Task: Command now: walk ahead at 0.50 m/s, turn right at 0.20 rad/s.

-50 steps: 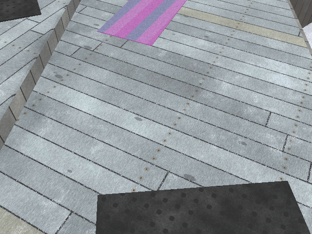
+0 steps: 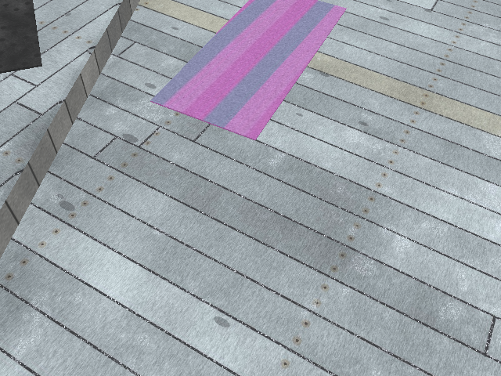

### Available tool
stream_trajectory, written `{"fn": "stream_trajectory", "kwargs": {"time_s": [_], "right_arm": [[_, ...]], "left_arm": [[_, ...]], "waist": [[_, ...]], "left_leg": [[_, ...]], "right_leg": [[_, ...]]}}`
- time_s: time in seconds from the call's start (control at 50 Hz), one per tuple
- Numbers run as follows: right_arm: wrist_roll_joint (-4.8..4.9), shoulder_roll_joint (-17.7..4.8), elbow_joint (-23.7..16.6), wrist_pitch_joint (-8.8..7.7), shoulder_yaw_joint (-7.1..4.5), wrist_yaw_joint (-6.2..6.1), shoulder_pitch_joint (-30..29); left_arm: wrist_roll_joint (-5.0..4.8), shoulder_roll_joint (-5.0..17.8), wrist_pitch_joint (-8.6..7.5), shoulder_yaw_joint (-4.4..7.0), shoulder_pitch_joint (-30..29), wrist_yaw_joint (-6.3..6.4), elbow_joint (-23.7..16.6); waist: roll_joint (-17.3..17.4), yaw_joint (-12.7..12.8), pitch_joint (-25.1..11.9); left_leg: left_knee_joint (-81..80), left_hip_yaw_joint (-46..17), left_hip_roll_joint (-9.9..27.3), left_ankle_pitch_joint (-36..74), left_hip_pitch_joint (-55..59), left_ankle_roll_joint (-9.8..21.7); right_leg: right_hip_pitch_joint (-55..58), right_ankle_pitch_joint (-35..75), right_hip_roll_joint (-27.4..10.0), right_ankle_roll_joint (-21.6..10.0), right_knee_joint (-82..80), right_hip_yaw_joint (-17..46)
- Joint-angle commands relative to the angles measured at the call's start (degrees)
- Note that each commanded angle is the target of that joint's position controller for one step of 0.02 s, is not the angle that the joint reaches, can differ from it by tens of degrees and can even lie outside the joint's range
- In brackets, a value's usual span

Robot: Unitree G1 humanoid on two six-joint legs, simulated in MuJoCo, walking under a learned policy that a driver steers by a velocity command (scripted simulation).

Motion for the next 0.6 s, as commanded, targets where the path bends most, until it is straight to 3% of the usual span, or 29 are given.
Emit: {"fn": "stream_trajectory", "kwargs": {"time_s": [0.02,0.1,0.2,0.32,0.34,0.38,0.4,0.42,0.44,0.46,0.48,0.5,0.52,0.54,0.56,0.58,0.6], "right_arm": [[-0.67,-4.19,-1.12,-1.31,-0.82,0.04,1.18],[-1.1,-6.57,0.91,-1.61,-1.49,-1.36,4.33],[-0.86,-7.22,1.46,-1.19,-1.28,-2.74,5.66],[0.0,-8.56,3.6,0.94,-1.79,-3.39,11.39],[0.16,-8.94,3.53,1.42,-1.94,-3.49,11.27],[0.41,-10.46,2.55,2.12,-2.35,-3.85,9.32],[0.53,-11.4,2.06,2.46,-2.62,-4.13,8.57],[0.55,-12.18,1.56,2.82,-2.82,-4.31,7.49],[0.9,-12.24,0.84,2.82,-2.71,-4.31,6.07],[-0.37,-9.61,-0.84,1.92,-1.79,-3.99,6.94],[-0.3,-2.1,-3.56,-0.48,0.62,-2.6,11.42],[1.7,-7.61,-4.7,-2.9,-0.69,-1.61,3.93],[2.97,-8.61,-6.34,-3.8,-0.94,-1.26,0.15],[1.8,-7.81,-5.76,-3.69,-1.02,-1.73,-1.4],[0.84,-8.24,-5.87,-3.2,-1.57,-2.06,0.21],[0.44,-8.62,-5.82,-2.25,-1.91,-2.03,1.63],[0.1,-8.55,-6.11,-1.5,-2.17,-2.03,2.37]], "left_arm": [[-0.14,2.79,1.02,1.38,3.92,0.51,-2.02],[0.19,2.88,2.01,2.05,-1.35,0.76,-3.94],[0.62,1.77,1.45,1.85,-8.59,-0.59,-6.56],[0.64,0.08,1.48,0.69,-18.13,-2.79,-12.28],[0.54,0.15,1.48,0.69,-18.79,-3.23,-13.24],[0.44,1.43,1.58,1.28,-17.2,-3.92,-14.38],[0.43,2.74,1.75,1.94,-14.41,-4.06,-14.38],[0.23,4.94,1.87,3.09,-8.36,-4.06,-13.41],[0.2,8.49,1.94,4.99,0.91,-3.41,-11.27],[0.45,14.27,2.5,6.64,8.26,-1.88,-9.82],[0.71,16.99,1.76,6.54,5.96,-2.04,-11.29],[1.22,11.52,1.47,5.04,7.75,-2.06,-11.1],[1.2,8.63,1.01,4.27,4.97,-1.93,-11.32],[0.85,6.46,0.84,3.42,0.27,-2.26,-12.24],[1.06,6.07,0.62,3.23,-2.82,-2.11,-13.31],[1.38,5.35,0.54,2.86,-4.34,-1.93,-14.1],[1.1,5.42,0.48,2.85,-4.51,-1.72,-14.31]], "waist": [[7.87,0.79,-3.07],[5.1,0.31,-0.04],[4.77,-1.54,1.47],[3.59,-4.81,4.77],[3.88,-4.53,4.77],[6.08,-2.27,2.34],[7.71,-0.3,-0.12],[8.5,3.23,-3.63],[7.06,8.32,-8.42],[-2.62,9.49,-14.04],[-13.07,3.14,-20.8],[-5.29,7.15,-20.66],[-3.23,6.33,-13.51],[4.66,3.34,-7.89],[2.5,0.82,-6.52],[2.15,-0.81,-5.63],[1.83,-1.63,-5.06]], "left_leg": [[-17.87,-13.83,14.96,2.75,7.74,7.8],[-19.61,-7.11,14.99,10.54,9.73,7.5],[-20.65,0.05,14.07,12.96,13.32,5.12],[-16.26,3.95,17.95,21.01,26.27,4.77],[-14.49,4.68,18.47,24.84,27.57,4.54],[-8.42,6.9,18.36,42.5,27.67,3.37],[-3.17,7.62,18.26,52.39,27.43,2.79],[5.56,8.17,17.6,57.95,25.81,2.04],[18.41,9.06,15.11,52.64,19.52,0.12],[37.59,8.89,11.11,23.25,3.03,-2.23],[55.94,-1.34,-2.1,-24.45,-19.86,-4.61],[58.06,-10.97,1.12,-22.51,-26.09,-2.61],[54.6,-10.25,3.71,-17.28,-28.4,-1.15],[48.87,-9.29,6.42,-13.06,-24.96,-0.55],[44.73,-9.32,7.62,-11.14,-21.2,-1.57],[42.73,-9.74,8.75,-10.52,-17.48,-2.48],[39.82,-9.46,8.93,-9.76,-16.04,-3.44]], "right_leg": [[-7.9,5.79,-5.3,-0.35,-0.25,3.45],[-15.82,14.91,-4.35,0.53,-7.22,6.09],[-16.63,26.6,-2.66,0.85,-21.51,2.9],[-21.81,20.99,-1.97,-0.53,-30.03,-2.61],[-21.25,18.35,-1.42,-1.07,-30.72,-3.96],[-14.08,12.88,1.64,-2.92,-31.51,-7.92],[-8.71,10.06,3.86,-4.06,-30.98,-9.72],[-0.4,8.88,6.09,-5.67,-31.9,-10.51],[14.1,13.24,7.53,-8.07,-37.29,-8.78],[31.83,14.85,-3.66,-12.18,-38.05,8.79],[48.1,8.2,-17.03,-24.22,-47.03,43.61],[48.39,7.82,-15.47,-20.79,-50.55,41.64],[41.85,11.53,-13.48,-17.92,-50.5,32.04],[31.91,17.18,-10.07,-14.53,-51.66,24.17],[25.07,22.56,-9.47,-15.11,-52.34,21.42],[20.35,25.1,-8.09,-14.97,-53.63,19.65],[17.84,26.01,-6.93,-14.78,-54.44,17.9]]}}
